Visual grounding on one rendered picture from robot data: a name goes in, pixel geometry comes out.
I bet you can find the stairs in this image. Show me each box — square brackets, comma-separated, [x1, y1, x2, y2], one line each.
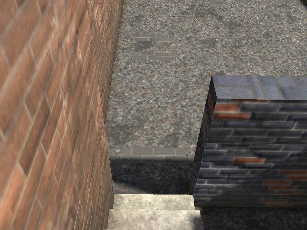
[103, 194, 202, 230]

